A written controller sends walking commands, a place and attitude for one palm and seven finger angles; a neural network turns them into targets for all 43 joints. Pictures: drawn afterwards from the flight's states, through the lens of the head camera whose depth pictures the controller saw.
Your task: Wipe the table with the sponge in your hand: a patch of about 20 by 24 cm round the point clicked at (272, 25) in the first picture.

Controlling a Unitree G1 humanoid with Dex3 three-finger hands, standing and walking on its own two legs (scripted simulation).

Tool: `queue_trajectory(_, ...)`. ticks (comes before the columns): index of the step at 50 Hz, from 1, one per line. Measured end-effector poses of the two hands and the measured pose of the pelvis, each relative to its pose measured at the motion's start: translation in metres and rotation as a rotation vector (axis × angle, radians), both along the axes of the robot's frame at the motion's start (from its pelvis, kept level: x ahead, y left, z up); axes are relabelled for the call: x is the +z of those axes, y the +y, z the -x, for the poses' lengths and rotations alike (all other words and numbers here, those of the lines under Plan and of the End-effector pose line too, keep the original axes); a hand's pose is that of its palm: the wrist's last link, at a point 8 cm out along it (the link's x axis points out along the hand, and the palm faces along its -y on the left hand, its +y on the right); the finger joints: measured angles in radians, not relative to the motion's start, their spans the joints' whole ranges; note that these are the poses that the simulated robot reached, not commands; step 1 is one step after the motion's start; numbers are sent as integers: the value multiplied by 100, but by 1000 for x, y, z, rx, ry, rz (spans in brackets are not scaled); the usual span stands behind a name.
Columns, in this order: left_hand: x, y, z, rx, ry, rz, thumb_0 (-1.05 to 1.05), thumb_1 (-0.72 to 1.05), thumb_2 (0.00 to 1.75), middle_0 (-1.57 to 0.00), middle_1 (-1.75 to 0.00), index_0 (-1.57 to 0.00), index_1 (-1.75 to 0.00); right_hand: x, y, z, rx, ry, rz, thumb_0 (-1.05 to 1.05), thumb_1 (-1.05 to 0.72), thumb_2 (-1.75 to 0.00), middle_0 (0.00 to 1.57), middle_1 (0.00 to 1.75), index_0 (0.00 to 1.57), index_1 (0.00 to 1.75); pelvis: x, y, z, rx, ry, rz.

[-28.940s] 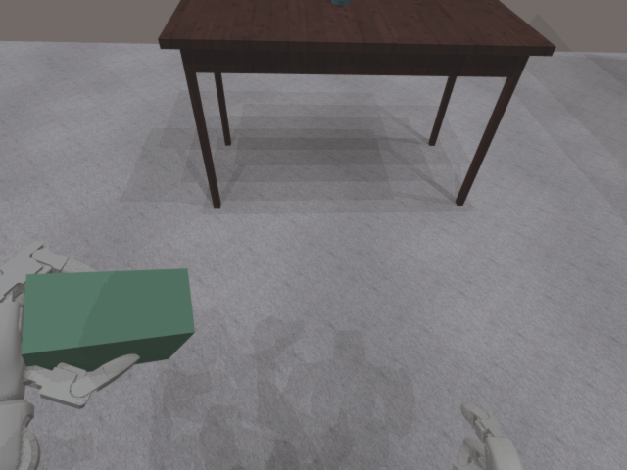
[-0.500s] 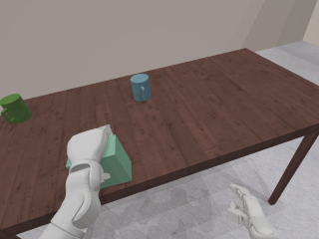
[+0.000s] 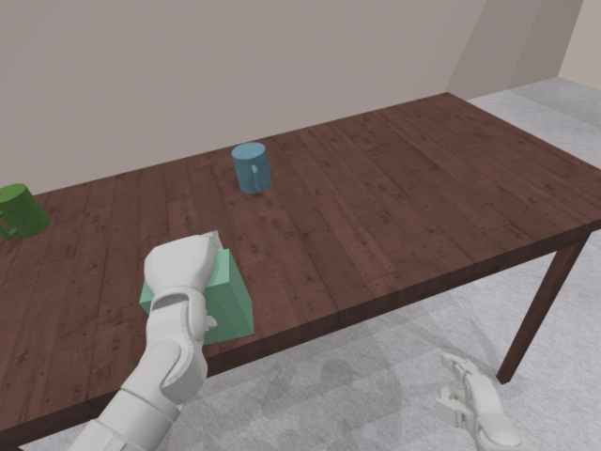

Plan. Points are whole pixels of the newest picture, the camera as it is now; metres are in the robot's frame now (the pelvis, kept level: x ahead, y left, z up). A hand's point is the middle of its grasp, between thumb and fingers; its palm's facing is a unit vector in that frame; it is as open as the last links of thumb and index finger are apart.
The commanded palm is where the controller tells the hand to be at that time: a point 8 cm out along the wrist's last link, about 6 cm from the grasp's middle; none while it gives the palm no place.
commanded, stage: wipe forward along the third lane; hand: left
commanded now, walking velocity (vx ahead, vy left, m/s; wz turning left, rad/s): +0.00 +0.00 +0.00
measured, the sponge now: (207, 310) +0.30 +0.19 +0.04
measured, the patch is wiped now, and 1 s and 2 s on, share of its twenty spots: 0.90 0.95 0.95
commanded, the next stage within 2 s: wipe back along the third lane in 1.46 s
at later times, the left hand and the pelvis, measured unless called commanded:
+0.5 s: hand (197, 261) +0.35 +0.21 +0.10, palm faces +0.01 -0.05 -1.00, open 10.3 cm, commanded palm +0.32 +0.22 +0.13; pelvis +0.01 -0.01 +0.00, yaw +0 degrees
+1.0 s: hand (190, 237) +0.40 +0.24 +0.10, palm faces -0.05 -0.02 -1.00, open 10.3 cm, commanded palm +0.39 +0.24 +0.14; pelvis +0.01 -0.01 +0.00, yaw -1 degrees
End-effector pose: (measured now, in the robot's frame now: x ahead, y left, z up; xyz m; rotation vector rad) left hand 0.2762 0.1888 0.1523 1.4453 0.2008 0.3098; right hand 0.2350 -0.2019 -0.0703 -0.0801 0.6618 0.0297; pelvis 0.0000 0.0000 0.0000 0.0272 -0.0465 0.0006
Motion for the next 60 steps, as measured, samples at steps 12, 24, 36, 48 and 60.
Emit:
queue_trajectory(12,-1,6,-29,77,43,-23,-2,-51,104,-69,-132,-72,-132,-11,-13,9,-26,58,15,1,-91,-90,20,30,19,30,-1,-6,-4,-3,32,-5)
queue_trajectory(24,0,17,-52,85,79,-39,-1,-52,104,-70,-132,-72,-132,-20,-39,28,-93,111,67,1,-91,-90,20,30,19,30,-2,-11,-5,-8,58,-6)
queue_trajectory(36,1,29,-76,86,111,-55,0,-52,104,-70,-132,-73,-132,-33,-51,55,-145,182,93,1,-91,-90,20,30,19,30,-2,-12,-4,-10,86,-4)
queue_trajectory(48,2,44,-105,79,142,-72,0,-52,104,-70,-131,-73,-132,-44,-52,79,-179,260,106,1,-91,-90,20,30,19,30,-2,-7,-7,-11,122,2)
queue_trajectory(60,2,62,-132,68,158,-77,0,-52,104,-70,-131,-73,-132,-48,-46,93,-202,328,125,1,-91,-90,20,30,19,30,0,7,-14,-9,154,13)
